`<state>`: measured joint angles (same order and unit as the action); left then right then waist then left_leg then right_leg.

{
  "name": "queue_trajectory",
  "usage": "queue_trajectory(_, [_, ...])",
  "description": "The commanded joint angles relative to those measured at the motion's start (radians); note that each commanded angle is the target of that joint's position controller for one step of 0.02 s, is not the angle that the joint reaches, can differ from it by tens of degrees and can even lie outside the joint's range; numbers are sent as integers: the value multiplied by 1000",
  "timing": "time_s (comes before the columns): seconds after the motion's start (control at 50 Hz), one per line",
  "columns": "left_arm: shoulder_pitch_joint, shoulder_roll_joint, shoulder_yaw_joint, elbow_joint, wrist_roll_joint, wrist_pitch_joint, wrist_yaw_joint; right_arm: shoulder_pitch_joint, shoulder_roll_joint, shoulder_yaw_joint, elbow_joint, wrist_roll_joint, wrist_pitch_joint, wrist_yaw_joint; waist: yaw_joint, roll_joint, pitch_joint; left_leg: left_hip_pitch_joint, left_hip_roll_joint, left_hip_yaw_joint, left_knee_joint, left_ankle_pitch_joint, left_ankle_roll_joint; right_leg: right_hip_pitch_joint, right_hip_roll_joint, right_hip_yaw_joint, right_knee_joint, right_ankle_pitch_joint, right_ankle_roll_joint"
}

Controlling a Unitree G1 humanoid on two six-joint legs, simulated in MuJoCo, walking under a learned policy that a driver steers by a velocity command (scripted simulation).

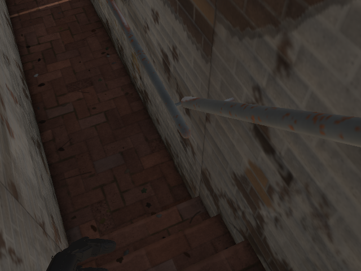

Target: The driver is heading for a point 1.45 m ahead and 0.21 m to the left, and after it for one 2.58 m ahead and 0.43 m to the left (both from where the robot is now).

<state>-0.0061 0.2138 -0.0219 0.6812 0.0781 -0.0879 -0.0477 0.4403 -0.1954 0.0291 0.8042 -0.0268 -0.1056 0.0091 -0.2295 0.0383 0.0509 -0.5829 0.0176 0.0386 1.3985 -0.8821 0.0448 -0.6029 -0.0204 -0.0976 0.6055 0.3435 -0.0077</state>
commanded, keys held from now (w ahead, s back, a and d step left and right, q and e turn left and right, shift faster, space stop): q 0.18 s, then w+q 0.44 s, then w+e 0.38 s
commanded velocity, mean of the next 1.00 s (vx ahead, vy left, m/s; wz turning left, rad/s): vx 0.30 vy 0.00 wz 0.29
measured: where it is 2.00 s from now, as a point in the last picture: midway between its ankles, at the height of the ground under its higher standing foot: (131, 219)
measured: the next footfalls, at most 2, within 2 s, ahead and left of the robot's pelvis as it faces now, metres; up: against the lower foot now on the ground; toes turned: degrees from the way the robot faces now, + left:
right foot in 0.08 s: +0.13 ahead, -0.10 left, -0.21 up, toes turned -5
left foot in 0.44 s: +0.13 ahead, +0.12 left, -0.21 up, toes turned +19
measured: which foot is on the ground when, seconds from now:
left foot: down 0.00-0.06, up 0.08-0.42, down 0.44-0.88, up 0.90-1.00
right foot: up 0.00-0.06, down 0.08-0.48, up 0.50-0.84, down 0.86-1.00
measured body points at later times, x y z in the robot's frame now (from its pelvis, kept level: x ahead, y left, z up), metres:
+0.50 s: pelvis +0.13 +0.03 -0.15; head +0.17 +0.06 +0.29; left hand +0.08 +0.27 -0.31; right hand +0.25 -0.20 -0.28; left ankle +0.09 +0.11 -0.82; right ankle +0.10 -0.10 -0.80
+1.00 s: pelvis +0.35 +0.06 -0.32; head +0.39 +0.07 +0.13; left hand +0.20 +0.30 -0.45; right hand +0.51 -0.12 -0.46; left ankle +0.27 +0.18 -0.78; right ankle +0.34 -0.01 -1.03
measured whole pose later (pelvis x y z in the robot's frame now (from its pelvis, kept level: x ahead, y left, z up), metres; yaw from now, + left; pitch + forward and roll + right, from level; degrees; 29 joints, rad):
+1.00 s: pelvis +0.35 +0.06 -0.32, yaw +15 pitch +6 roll -1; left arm 0.47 0.27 0.06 1.06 0.06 -0.09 -0.05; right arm 0.24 -0.20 0.01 0.84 -0.11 -0.07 0.13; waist 0.06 0.02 -0.03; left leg -0.94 -0.02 -0.09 2.01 -0.40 0.05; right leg -0.43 0.12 -0.05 0.76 -0.42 -0.11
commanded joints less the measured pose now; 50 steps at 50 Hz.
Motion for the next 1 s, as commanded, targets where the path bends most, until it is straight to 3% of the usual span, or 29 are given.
queue_trajectory(0.02, [182,88,21,-13,7,-18,10,-15,-163,-38,-33,-38,9,49,140,-31,-32,-7,84,-377,-218,115,185,267,-21,45,-214,-19,14])
queue_trajectory(0.06, [489,166,59,34,19,-12,49,-59,-152,-31,-14,-78,7,95,276,-58,-165,-203,33,-293,192,463,73,749,-77,75,-174,190,-66])
queue_trajectory(0.08, [578,209,93,12,13,1,70,-33,-149,-34,-3,-21,8,91,357,-254,-167,-315,-68,-170,493,319,7,838,-138,118,-331,193,-133])
queue_trajectory(0.12, [466,246,108,-17,41,-3,32,146,-21,-12,-38,-16,7,104,160,-219,-311,-650,-27,-113,830,269,-64,913,-416,174,131,992,-319])
queue_trajectory(0.16, [421,225,102,26,42,-24,12,101,-26,-10,-65,-35,39,70,160,-89,-218,-750,16,-193,623,564,-113,641,-411,196,80,493,-284])
queue_trajectory(0.18, [408,178,95,67,42,-29,40,29,-38,-16,-78,8,44,76,138,-57,-114,-778,36,-118,526,721,-108,504,-256,102,-10,252,-156])
queue_trajectory(0.2, [462,139,84,128,27,-34,19,165,-50,-30,-33,-31,54,77,80,-164,-143,-642,92,-142,508,738,-122,363,-406,213,0,343,-241])
queue_trajectory(0.22, [327,66,56,97,9,-44,28,182,-70,-41,7,-20,63,84,72,-37,-73,-545,81,-164,286,894,-117,156,-393,182,-68,168,-253])
queue_trajectory(0.26, [337,163,56,166,-4,-43,21,171,-66,-58,77,-82,108,109,108,-32,-19,-429,84,-114,165,1025,-90,-65,-362,277,-116,-738,-305])
queue_trajectory(0.32, [437,144,39,297,27,-65,27,123,-39,-55,72,-103,85,124,140,-116,-62,-420,74,-83,178,953,13,21,-373,269,-75,-876,-253])
queue_trajectory(0.38, [265,207,59,242,-15,-48,23,-23,-100,-76,-17,-103,51,89,171,-54,-114,-244,46,4,69,729,-19,-16,-374,234,-21,-1041,-221])
queue_trajectory(0.44, [230,269,98,195,-88,-3,30,-332,-123,-77,-113,-6,9,35,299,-71,-100,-114,-12,150,-499,317,-53,153,-350,218,-1,-1051,-196])
queue_trajectory(0.46, [237,219,86,228,-38,-2,20,-71,-143,-93,-37,-22,-12,34,193,6,-199,171,-71,149,-519,586,32,73,-300,150,263,-798,-171])
queue_trajectory(0.48, [274,208,94,194,-11,-8,5,185,-263,-129,72,-44,-26,26,129,327,-306,477,20,-148,-660,822,177,-138,-119,-21,735,-589,-57])
queue_trajectory(0.5, [190,130,80,142,1,-22,-18,434,-336,-135,170,-59,-56,46,84,392,-300,832,62,-347,-696,1276,240,-601,37,-39,1052,-893,-16])
queue_trajectory(0.52, [-24,74,53,56,-35,-51,-37,532,-282,-122,158,-65,-74,72,-52,297,-281,896,220,-781,-824,1021,297,-828,89,127,910,-970,-12])
queue_trajectory(0.56, [-92,91,54,71,-61,-38,5,231,-60,-68,112,-35,-35,99,83,7,-44,601,310,-757,-770,886,362,-903,-55,225,778,-865,22])
queue_trajectory(0.58, [69,94,45,131,-41,-20,16,10,-7,-46,78,-64,-12,88,207,-88,-82,316,283,-604,-701,753,327,-687,-111,274,703,-632,18])
queue_trajectory(0.6, [214,60,35,213,18,-3,17,-93,-37,-47,46,-54,-4,86,279,-67,-81,-18,200,-490,-701,653,311,-387,-99,214,766,-433,1])
queue_trajectory(0.62, [359,69,40,279,54,3,-11,-212,48,-14,5,-35,-20,62,325,-53,-109,-225,24,-242,-580,637,216,-187,-80,213,612,17,-10])
queue_trajectory(0.68, [355,135,85,302,22,14,-47,-262,-152,-49,-51,-16,-39,33,312,-25,-96,-525,-53,2,-511,353,121,273,1,60,463,182,8])
queue_trajectory(0.78, [-49,67,20,123,-12,52,-23,39,-155,-40,52,-48,-3,17,62,23,-26,148,146,-481,-434,475,256,-167,-71,136,-82,-56,9])
queue_trajectory(0.84, [553,178,53,304,37,11,14,-170,-76,-28,39,-58,-18,51,291,-18,-110,154,116,-345,-30,849,160,135,-46,88,52,-161,10])
queue_trajectory(0.86, [546,217,80,342,-26,-8,30,-138,-42,-31,45,-20,-3,53,265,-215,-70,254,20,-222,221,732,96,172,-23,29,-415,-232,17])
queue_trajectory(0.88, [734,238,103,393,-63,-4,35,-93,-176,-68,117,-89,9,102,326,-279,-128,35,-92,-63,537,664,73,586,53,-105,-299,-57,-12])
queue_trajectory(0.9, [737,294,117,349,-61,1,-4,-39,-107,-70,77,-100,-1,148,290,-391,-256,-437,-155,-68,869,200,11,968,-103,217,69,235,-246])
queue_trajectory(0.94, [734,223,122,357,9,-4,-11,-268,-15,-25,-78,-77,4,152,376,-94,-213,-920,-82,-69,814,205,-39,1065,-186,408,96,143,-314])
queue_trajectory(0.96, [615,214,124,360,-12,-2,-11,-252,55,-1,-142,-60,17,145,316,-113,-150,-1000,-29,-209,754,357,-42,860,-302,757,24,-392,-388])
queue_trajectory(1.0, [490,-44,42,376,-14,-11,-10,-147,80,16,-31,-97,30,120,212,41,-40,-865,120,-218,366,816,27,381,-198,615,21,-572,-321])
Velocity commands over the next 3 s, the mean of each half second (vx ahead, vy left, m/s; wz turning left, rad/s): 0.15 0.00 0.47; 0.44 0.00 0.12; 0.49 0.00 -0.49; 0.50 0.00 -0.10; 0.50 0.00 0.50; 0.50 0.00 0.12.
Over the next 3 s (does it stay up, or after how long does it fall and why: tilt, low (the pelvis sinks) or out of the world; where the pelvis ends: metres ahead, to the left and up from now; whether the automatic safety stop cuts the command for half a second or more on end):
stays up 1.55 0.33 -0.92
